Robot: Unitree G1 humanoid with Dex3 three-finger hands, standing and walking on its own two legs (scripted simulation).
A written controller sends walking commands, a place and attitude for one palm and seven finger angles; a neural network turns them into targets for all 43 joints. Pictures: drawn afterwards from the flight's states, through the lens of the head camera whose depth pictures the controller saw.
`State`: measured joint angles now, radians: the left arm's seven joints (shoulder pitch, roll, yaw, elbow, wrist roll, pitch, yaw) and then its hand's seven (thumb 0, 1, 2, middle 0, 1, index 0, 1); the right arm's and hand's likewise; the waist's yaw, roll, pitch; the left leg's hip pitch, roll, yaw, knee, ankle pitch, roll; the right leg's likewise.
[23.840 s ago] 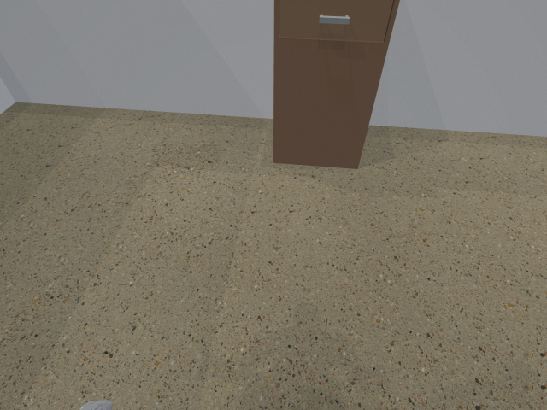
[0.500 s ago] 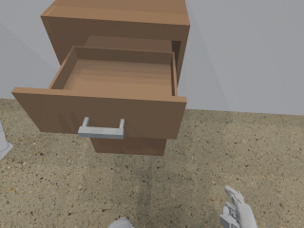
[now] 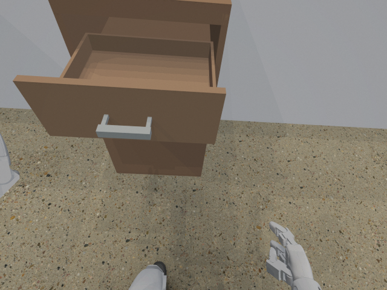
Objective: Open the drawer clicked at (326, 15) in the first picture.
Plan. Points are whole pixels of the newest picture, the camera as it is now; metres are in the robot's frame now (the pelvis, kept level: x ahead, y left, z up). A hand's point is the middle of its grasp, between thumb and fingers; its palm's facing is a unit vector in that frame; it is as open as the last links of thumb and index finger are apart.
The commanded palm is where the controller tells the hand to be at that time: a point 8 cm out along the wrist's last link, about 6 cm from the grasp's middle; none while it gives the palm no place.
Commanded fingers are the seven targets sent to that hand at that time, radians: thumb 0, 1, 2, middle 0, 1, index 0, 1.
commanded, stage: stop stepping back and stand still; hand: left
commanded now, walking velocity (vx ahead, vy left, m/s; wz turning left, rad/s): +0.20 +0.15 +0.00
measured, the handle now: (126, 125) +0.44 +0.20 +0.05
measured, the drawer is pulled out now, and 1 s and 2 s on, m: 0.29 0.29 0.29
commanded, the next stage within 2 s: let the arm hang, fingers relaxed in 0.68 s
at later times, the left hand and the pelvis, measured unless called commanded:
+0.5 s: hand out of the picture +0.11 +0.23 +0.23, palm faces +0.43 -0.77 -0.48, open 7.4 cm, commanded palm +0.05 +0.27 +0.24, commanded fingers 0.00 0.90 0.90 -0.20 -0.30 -0.20 -0.30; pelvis -0.07 -0.01 +0.02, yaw +2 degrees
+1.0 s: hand out of the picture +0.07 +0.20 -0.11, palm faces +0.07 -0.96 -0.28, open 7.3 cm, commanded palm none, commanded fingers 0.00 0.90 0.90 -0.20 -0.30 -0.20 -0.30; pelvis -0.06 -0.01 +0.01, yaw +4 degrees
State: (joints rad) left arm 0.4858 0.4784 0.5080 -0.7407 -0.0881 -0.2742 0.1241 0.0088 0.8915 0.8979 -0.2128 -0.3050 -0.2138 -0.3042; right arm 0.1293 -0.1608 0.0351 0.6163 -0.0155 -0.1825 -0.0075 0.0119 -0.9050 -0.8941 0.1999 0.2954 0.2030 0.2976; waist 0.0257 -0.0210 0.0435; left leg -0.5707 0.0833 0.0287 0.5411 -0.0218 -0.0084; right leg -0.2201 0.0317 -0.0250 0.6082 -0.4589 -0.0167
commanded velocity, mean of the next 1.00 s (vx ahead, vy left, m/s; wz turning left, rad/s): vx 0.09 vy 0.02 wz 0.00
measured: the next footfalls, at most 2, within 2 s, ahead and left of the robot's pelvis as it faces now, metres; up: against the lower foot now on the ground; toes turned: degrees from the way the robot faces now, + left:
left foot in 0.22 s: +0.03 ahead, +0.10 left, +0.00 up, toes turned +3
